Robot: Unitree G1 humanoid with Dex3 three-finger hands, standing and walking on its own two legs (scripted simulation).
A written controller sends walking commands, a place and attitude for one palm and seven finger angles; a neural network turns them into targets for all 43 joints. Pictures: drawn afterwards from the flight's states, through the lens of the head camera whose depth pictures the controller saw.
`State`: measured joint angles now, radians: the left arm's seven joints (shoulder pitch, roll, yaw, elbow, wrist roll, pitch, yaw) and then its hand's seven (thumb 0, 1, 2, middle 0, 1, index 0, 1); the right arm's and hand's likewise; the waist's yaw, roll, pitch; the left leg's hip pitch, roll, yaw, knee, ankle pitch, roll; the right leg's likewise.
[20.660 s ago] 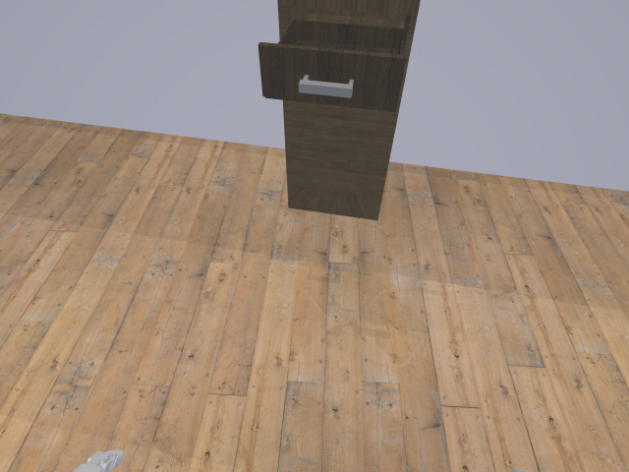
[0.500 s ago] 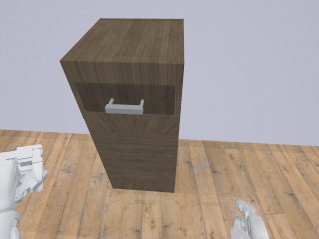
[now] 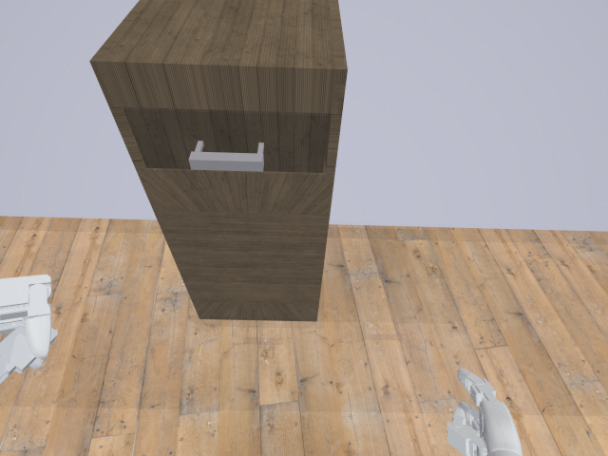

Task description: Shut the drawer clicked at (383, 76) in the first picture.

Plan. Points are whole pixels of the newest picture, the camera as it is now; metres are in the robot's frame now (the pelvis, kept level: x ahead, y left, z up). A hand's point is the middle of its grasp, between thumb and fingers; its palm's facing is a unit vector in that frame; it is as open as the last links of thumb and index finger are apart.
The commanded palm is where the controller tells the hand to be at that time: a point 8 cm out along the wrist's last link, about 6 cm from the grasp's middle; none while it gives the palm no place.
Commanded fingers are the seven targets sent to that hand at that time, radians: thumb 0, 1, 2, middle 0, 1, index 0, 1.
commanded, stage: step back with the hand held close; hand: left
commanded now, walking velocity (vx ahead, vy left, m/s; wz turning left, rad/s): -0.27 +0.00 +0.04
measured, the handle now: (229, 154) +0.62 +0.19 +0.02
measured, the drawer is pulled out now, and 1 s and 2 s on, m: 0.00 0.00 0.00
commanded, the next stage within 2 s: stop stepping back and stand still in 0.58 s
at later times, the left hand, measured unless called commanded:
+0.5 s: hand out of the picture +0.10 +0.24 +0.18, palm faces +0.40 -0.77 -0.50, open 3.2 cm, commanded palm +0.03 +0.27 +0.18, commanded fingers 0.00 0.90 0.90 -1.40 -1.60 -1.40 -1.60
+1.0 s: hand out of the picture -0.01 +0.22 +0.17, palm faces +0.42 -0.80 -0.43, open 3.2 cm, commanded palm -0.05 +0.24 +0.18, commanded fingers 0.00 0.90 0.90 -1.40 -1.60 -1.40 -1.60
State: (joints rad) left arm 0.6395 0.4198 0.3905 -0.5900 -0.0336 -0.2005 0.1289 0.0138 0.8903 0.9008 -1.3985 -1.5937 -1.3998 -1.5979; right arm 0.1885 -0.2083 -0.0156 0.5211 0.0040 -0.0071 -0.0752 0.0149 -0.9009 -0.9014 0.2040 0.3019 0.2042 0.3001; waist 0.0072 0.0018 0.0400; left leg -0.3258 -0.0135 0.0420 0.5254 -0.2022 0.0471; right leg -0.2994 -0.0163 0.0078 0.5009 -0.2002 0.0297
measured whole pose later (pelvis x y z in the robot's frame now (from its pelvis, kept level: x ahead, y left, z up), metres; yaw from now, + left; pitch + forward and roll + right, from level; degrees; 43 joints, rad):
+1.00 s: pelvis -0.18 -0.04 +0.01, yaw +0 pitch +1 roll +2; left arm 0.67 0.36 0.36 -0.51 -0.03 -0.21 0.14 0.01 0.89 0.90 -1.40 -1.59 -1.41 -1.60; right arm 0.29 -0.22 -0.02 0.64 0.00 -0.07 -0.08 0.01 -0.90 -0.90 0.21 0.30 0.20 0.30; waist 0.02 -0.05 -0.10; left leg -0.47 0.00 0.03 0.90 -0.30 -0.01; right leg -0.23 0.00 -0.02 0.47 -0.27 -0.04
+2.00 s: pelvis -0.21 -0.03 +0.00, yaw +4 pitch -1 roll -1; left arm 0.27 0.23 0.03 0.91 0.02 0.02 0.02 0.01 0.90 0.90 -0.83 -1.06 -0.84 -1.01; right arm 0.29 -0.18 -0.01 0.98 -0.03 0.04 -0.01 0.01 -0.90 -0.90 0.20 0.30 0.20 0.30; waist -0.01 0.00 0.07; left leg -0.29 0.02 -0.02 0.54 -0.23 -0.01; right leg -0.24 0.03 -0.02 0.50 -0.25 -0.02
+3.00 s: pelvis -0.20 -0.03 +0.01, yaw +3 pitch -2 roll +0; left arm 0.26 0.14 0.03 1.15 0.02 -0.01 0.03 0.00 0.91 0.90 -0.20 -0.29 -0.20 -0.30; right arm 0.28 -0.14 -0.02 1.12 -0.02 0.01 -0.04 0.00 -0.91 -0.90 0.20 0.30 0.20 0.30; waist -0.01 0.02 0.06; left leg -0.20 0.01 0.00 0.43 -0.20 -0.01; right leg -0.17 0.02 0.00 0.44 -0.24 -0.02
